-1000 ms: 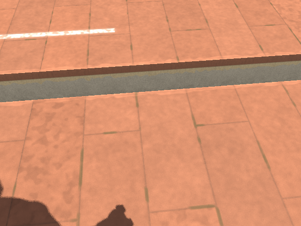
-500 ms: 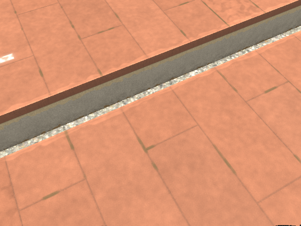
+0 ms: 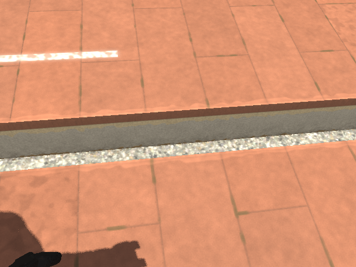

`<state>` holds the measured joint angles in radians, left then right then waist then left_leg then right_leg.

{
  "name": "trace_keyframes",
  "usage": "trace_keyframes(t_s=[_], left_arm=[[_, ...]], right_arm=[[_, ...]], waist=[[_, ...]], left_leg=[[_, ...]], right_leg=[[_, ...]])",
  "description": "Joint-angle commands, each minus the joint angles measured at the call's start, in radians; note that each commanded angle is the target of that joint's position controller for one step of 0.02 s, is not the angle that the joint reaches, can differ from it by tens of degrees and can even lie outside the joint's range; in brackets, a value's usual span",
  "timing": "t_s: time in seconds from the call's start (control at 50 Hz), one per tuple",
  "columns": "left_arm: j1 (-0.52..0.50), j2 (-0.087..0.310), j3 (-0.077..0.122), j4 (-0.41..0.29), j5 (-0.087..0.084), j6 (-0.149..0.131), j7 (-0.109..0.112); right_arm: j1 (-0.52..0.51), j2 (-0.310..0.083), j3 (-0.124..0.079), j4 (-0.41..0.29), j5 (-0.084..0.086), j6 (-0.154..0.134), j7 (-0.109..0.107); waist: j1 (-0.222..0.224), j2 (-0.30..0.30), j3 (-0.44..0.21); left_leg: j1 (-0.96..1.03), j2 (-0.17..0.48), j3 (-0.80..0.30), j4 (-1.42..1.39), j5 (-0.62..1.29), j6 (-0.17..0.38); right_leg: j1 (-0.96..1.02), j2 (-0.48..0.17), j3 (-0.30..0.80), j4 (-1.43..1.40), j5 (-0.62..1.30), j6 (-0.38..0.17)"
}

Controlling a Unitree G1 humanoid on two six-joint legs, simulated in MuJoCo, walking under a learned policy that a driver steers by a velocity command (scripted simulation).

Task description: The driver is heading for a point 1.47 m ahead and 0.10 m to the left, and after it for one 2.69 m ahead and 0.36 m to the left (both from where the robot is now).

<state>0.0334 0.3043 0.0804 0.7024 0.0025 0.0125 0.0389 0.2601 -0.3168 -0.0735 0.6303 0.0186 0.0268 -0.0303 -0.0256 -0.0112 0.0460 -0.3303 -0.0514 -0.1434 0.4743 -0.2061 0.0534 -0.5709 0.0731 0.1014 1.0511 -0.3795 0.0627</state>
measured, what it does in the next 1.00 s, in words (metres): steps on the spot: right foot, then left foot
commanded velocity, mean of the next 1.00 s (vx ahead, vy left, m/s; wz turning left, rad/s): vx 0.01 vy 0.00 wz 0.30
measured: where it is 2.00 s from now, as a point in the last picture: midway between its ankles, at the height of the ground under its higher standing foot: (209, 202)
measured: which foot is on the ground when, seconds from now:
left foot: down 0.00-0.30, up 0.32-0.68, down 0.70-1.00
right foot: up 0.00-0.28, down 0.30-0.70, up 0.72-1.00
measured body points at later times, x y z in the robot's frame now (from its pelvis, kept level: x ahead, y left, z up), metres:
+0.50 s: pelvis +0.04 -0.04 +0.00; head +0.09 -0.04 +0.44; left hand +0.06 +0.28 -0.09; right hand +0.31 -0.24 -0.10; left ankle -0.05 +0.09 -0.65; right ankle +0.10 -0.13 -0.74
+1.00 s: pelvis +0.04 -0.01 -0.01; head +0.08 -0.01 +0.44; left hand +0.08 +0.30 -0.11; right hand +0.27 -0.23 -0.11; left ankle -0.04 +0.10 -0.74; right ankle +0.07 -0.12 -0.71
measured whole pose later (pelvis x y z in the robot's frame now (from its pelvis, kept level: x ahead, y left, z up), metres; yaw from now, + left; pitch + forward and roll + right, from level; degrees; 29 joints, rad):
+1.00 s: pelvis +0.04 -0.01 -0.01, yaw +13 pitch +2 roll +1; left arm 0.21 0.31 0.08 0.71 -0.03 0.08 -0.03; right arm 0.13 -0.27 -0.07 0.64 0.00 0.01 -0.04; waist 0.02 0.00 0.06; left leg -0.18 0.07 0.17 0.46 -0.31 -0.02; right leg -0.46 -0.07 -0.06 0.87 -0.40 0.07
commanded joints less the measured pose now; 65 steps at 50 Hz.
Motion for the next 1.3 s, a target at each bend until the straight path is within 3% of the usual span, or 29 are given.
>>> trace_keyframes(t_s=[0.02, 0.26, 0.28, 0.3, 0.32, 0.34, 0.36, 0.38, 0.42, 0.46, 0.58, 0.64, 0.68, 0.7, 0.72, 0.74, 0.76, 0.84, 0.94, 1.0, 1.06, 1.1, 1.12, 1.14, 1.16, 1.18, 1.2, 1.22, 1.3], left_arm=[[-0.043, 0.047, 0.008, -0.062, -0.007, -0.021, -0.002], [0.009, 0.106, 0.038, -0.019, -0.016, -0.061, -0.038], [0.044, 0.114, 0.047, -0.006, -0.016, -0.061, -0.037], [0.045, 0.15, 0.055, -0.013, -0.008, -0.052, -0.033], [0.013, 0.202, 0.055, -0.032, 0.018, -0.037, -0.027], [0.025, 0.166, 0.054, -0.037, 0.039, -0.041, -0.027], [-0.01, 0.12, 0.04, -0.054, 0.03, -0.041, -0.02], [-0.034, 0.089, 0.029, -0.057, 0.017, -0.034, -0.012], [-0.02, 0.085, 0.016, -0.055, 0.001, -0.019, 0.002], [0.03, 0.099, 0.014, -0.039, 0.008, -0.01, 0.005], [0.072, 0.149, 0.024, -0.015, -0.004, -0.001, -0.015], [0.092, 0.095, -0.004, 0.016, -0.019, -0.004, -0.036], [0.13, 0.11, -0.007, 0.031, -0.04, -0.014, -0.047], [0.144, 0.098, -0.013, 0.019, -0.016, -0.027, -0.057], [0.166, 0.051, -0.024, 0.003, -0.011, -0.041, -0.066], [0.115, 0.102, -0.009, -0.01, -0.033, -0.041, -0.056], [0.094, 0.154, 0.015, -0.008, -0.045, -0.029, -0.046], [0.178, 0.095, 0.027, 0.011, -0.035, 0.042, -0.018], [0.101, 0.043, 0.005, -0.084, -0.03, 0.046, -0.059], [0.107, 0.074, 0.011, -0.116, -0.041, 0.047, -0.084], [0.181, 0.082, 0.02, -0.089, -0.047, 0.033, -0.089], [0.4, 0.117, 0.048, 0.009, -0.045, 0.019, -0.074], [0.597, 0.22, 0.084, 0.054, -0.048, 0.008, -0.061], [0.548, 0.317, 0.083, -0.006, -0.036, -0.041, -0.076], [0.482, 0.22, 0.057, -0.038, -0.034, -0.074, -0.084], [0.455, 0.165, 0.035, -0.043, -0.027, -0.089, -0.08], [0.432, 0.143, 0.026, -0.05, -0.031, -0.089, -0.074], [0.389, 0.125, 0.014, -0.062, -0.032, -0.083, -0.063], [0.388, 0.123, 0.002, -0.072, -0.022, -0.066, -0.011]], right_arm=[[-0.011, -0.176, -0.055, -0.087, 0.004, 0.001, -0.026], [-0.116, -0.188, -0.068, -0.159, 0.011, 0.032, -0.017], [-0.127, -0.173, -0.062, -0.163, 0.019, 0.032, -0.014], [-0.049, -0.116, -0.045, -0.149, 0.012, 0.034, -0.008], [0.008, -0.087, -0.036, -0.162, 0.011, 0.031, -0.003], [0.004, -0.193, -0.065, -0.163, 0.003, 0.018, 0.004], [-0.01, -0.236, -0.078, -0.141, 0.004, 0.016, 0.006], [-0.013, -0.227, -0.079, -0.12, 0.0, 0.023, 0.003], [-0.011, -0.166, -0.058, -0.113, -0.004, 0.03, 0.005], [-0.05, -0.125, -0.039, -0.13, 0.004, 0.022, 0.005], [-0.099, -0.067, -0.002, -0.136, -0.009, 0.011, 0.007], [-0.051, -0.023, 0.008, -0.089, -0.019, 0.009, 0.009], [-0.007, -0.072, -0.008, -0.065, -0.023, 0.007, 0.006], [0.031, -0.152, -0.028, -0.073, -0.029, 0.011, -0.008], [0.006, -0.231, -0.047, -0.081, -0.044, 0.025, -0.018], [-0.011, -0.202, -0.051, -0.077, -0.056, 0.022, -0.013], [-0.025, -0.155, -0.039, -0.085, -0.063, 0.011, -0.011], [-0.155, -0.074, -0.017, -0.082, -0.037, -0.022, -0.019], [-0.14, -0.108, -0.041, -0.056, -0.033, -0.015, -0.022], [-0.093, -0.16, -0.063, -0.033, -0.002, -0.038, 0.006], [-0.151, -0.164, -0.066, -0.022, 0.017, -0.06, 0.028], [-0.18, -0.105, -0.05, -0.019, 0.007, -0.065, 0.033], [-0.263, -0.034, -0.026, -0.062, -0.005, -0.075, 0.037], [-0.347, 0.013, -0.007, -0.17, 0.003, -0.107, 0.034], [-0.386, -0.067, -0.015, -0.176, 0.035, -0.147, 0.049], [-0.362, -0.083, -0.017, -0.166, 0.041, -0.172, 0.062], [-0.303, -0.091, -0.02, -0.132, 0.016, -0.182, 0.064], [-0.283, -0.106, -0.027, -0.115, -0.012, -0.186, 0.065], [-0.335, -0.063, -0.015, -0.109, -0.018, -0.172, 0.076]], waist=[[0.015, 0.134, -0.198], [0.031, 0.202, -0.161], [0.049, 0.173, -0.161], [0.009, 0.027, -0.21], [-0.043, -0.226, -0.187], [-0.023, -0.227, -0.156], [-0.019, -0.161, -0.121], [-0.018, -0.114, -0.094], [0.002, -0.091, -0.069], [0.029, -0.098, -0.069], [0.06, -0.164, -0.131], [0.037, -0.161, -0.124], [0.014, -0.137, -0.103], [0.016, -0.026, -0.153], [0.043, 0.202, -0.154], [-0.006, 0.27, -0.151], [-0.024, 0.236, -0.105], [0.041, 0.187, -0.041], [0.001, 0.165, -0.084], [-0.014, 0.162, -0.107], [0.054, 0.131, -0.038], [0.153, -0.002, -0.059], [0.242, -0.246, -0.059], [0.185, -0.38, -0.034], [0.192, -0.178, -0.003], [0.15, -0.139, 0.018], [0.109, -0.046, 0.026], [0.079, -0.033, 0.048], [0.07, -0.041, 0.08]], left_leg=[[0.315, 0.207, -0.3, -0.062, 0.495, 0.128], [0.16, 0.102, -0.491, -0.013, 0.3, 0.083], [0.102, 0.062, -0.47, 0.024, 0.189, 0.054], [0.004, -0.016, -0.377, 0.163, -0.188, 0.012], [-0.193, -0.157, -0.179, 0.367, -0.475, -0.036], [-0.257, -0.075, -0.129, 0.577, -0.437, -0.088], [-0.25, -0.027, -0.094, 0.657, -0.361, -0.108], [-0.249, -0.008, -0.073, 0.701, -0.293, -0.119], [-0.265, -0.008, -0.019, 0.808, -0.237, -0.139], [-0.274, 0.006, 0.037, 0.757, -0.22, -0.147], [-0.116, 0.056, 0.094, 0.396, -0.241, -0.148], [0.098, 0.043, 0.117, 0.063, -0.131, -0.127], [0.298, 0.036, 0.115, -0.166, 0.101, -0.081], [0.428, 0.178, 0.002, -0.107, 0.289, -0.041], [0.425, 0.351, -0.096, -0.061, 0.454, 0.069], [0.299, 0.416, -0.146, -0.107, 0.364, 0.17], [0.269, 0.415, -0.145, -0.136, 0.368, 0.199], [0.205, 0.342, 0.057, -0.146, 0.395, 0.141], [0.266, 0.369, 0.153, -0.12, 0.385, 0.142], [0.234, 0.419, 0.118, -0.223, -0.158, 0.132], [0.163, 0.413, 0.157, -0.228, -0.39, 0.085], [0.0, 0.305, 0.311, 0.067, -0.29, 0.024], [-0.297, 0.201, 0.387, 0.566, -0.275, -0.046], [-0.705, -0.017, 0.173, 0.821, -0.42, -0.086], [-0.804, 0.057, 0.051, 0.871, -0.344, -0.058], [-0.792, 0.088, 0.04, 0.843, -0.269, -0.032], [-0.736, 0.116, 0.039, 0.778, -0.186, -0.028], [-0.671, 0.128, 0.044, 0.681, -0.106, -0.038], [-0.496, 0.068, 0.108, 0.409, 0.134, -0.114]], right_leg=[[-0.104, 0.015, 0.044, -0.121, 0.046, 0.02], [0.26, 0.019, 0.059, -0.604, 0.156, -0.01], [0.37, -0.018, 0.05, -0.714, 0.273, -0.025], [0.523, -0.185, 0.173, -0.729, 0.327, -0.093], [0.582, -0.376, 0.396, -0.737, 0.501, -0.232], [0.496, -0.477, 0.476, -0.759, 0.496, -0.324], [0.447, -0.423, 0.379, -0.746, 0.438, -0.317], [0.418, -0.348, 0.277, -0.734, 0.357, -0.279], [0.395, -0.301, 0.19, -0.735, 0.4, -0.275], [0.428, -0.279, 0.126, -0.738, 0.487, -0.29], [0.496, -0.306, 0.066, -0.706, 0.6, -0.308], [0.407, -0.268, 0.078, -0.673, 0.549, -0.28], [0.295, -0.229, 0.097, -0.637, 0.472, -0.205], [0.201, -0.183, 0.078, -0.555, 0.296, -0.131], [0.072, -0.08, -0.027, -0.441, -0.005, -0.061], [0.07, -0.076, -0.103, -0.282, -0.173, -0.026], [0.021, -0.086, -0.087, -0.086, -0.23, -0.008], [-0.04, -0.123, -0.072, 0.108, -0.091, 0.035], [0.03, -0.159, -0.135, -0.156, -0.001, 0.029], [0.113, -0.159, -0.185, -0.23, -0.029, -0.037], [0.227, -0.14, -0.246, -0.356, -0.047, -0.118], [0.539, -0.051, -0.289, -0.48, -0.027, -0.179], [0.751, -0.205, 0.049, -0.599, -0.129, -0.287], [0.82, -0.389, 0.726, -0.853, -0.338, -0.493], [0.833, -0.46, 0.745, -0.915, -0.379, -0.504], [0.806, -0.44, 0.659, -0.883, -0.298, -0.468], [0.754, -0.393, 0.548, -0.857, -0.263, -0.429], [0.679, -0.349, 0.451, -0.856, -0.184, -0.397], [0.496, -0.228, 0.26, -0.888, 0.058, -0.34]])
